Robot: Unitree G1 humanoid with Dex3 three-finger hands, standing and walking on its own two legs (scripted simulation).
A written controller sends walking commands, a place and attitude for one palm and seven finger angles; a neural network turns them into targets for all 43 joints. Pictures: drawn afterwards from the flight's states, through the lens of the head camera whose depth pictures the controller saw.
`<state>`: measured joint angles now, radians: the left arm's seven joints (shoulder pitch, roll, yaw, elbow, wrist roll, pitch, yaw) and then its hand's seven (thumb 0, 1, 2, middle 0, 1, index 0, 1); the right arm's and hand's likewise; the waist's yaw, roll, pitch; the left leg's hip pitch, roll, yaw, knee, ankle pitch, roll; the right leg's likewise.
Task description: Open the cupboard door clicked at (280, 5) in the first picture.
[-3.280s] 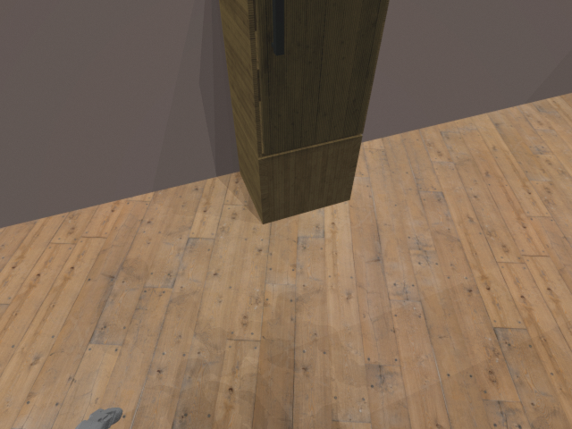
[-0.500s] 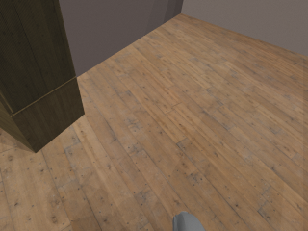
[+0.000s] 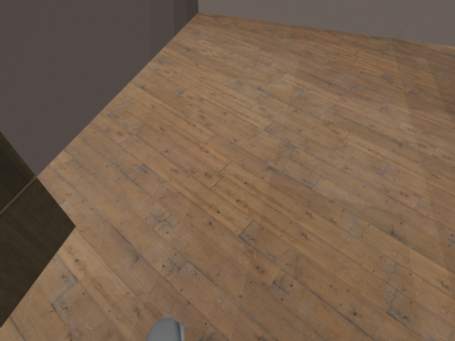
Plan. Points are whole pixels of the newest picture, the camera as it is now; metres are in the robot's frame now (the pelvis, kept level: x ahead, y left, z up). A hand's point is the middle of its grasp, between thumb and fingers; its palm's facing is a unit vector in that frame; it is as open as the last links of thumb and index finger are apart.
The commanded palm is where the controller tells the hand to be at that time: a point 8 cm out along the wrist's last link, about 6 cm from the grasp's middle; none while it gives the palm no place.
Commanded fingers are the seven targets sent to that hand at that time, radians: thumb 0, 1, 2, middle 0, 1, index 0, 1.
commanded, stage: walk to a spot facing it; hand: left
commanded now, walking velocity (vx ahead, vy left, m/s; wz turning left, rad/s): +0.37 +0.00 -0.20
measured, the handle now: out of the picture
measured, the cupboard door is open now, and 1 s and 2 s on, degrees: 0 0 0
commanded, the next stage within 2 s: turn to face it in 0.60 s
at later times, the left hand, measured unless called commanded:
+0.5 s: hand (133, 274) +0.29 +0.23 -0.17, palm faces -0.16 -0.98 -0.15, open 7.4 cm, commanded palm none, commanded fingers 0.00 0.90 0.90 -0.20 -0.30 -0.20 -0.30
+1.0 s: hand (201, 193) +0.52 +0.09 -0.15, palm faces -0.29 -0.94 -0.19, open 7.3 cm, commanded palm none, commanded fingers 0.00 0.90 0.90 -0.20 -0.30 -0.20 -0.30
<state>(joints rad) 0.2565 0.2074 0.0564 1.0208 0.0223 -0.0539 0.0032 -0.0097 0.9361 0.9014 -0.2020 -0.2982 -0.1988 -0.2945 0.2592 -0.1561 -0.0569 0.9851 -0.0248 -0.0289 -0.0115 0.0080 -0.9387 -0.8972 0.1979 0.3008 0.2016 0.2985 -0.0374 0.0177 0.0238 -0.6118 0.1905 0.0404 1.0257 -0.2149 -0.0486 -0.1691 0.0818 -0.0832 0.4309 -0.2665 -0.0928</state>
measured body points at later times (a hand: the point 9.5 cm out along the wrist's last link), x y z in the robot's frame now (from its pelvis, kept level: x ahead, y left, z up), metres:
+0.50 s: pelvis +0.21 +0.06 +0.01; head +0.22 +0.07 +0.45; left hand +0.30 +0.28 -0.15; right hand +0.16 -0.18 -0.14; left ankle +0.18 +0.16 -0.74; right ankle +0.25 -0.11 -0.65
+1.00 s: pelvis +0.35 -0.04 +0.00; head +0.35 -0.05 +0.45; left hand +0.53 +0.14 -0.14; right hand +0.30 -0.26 -0.16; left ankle +0.41 +0.09 -0.68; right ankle +0.36 -0.12 -0.74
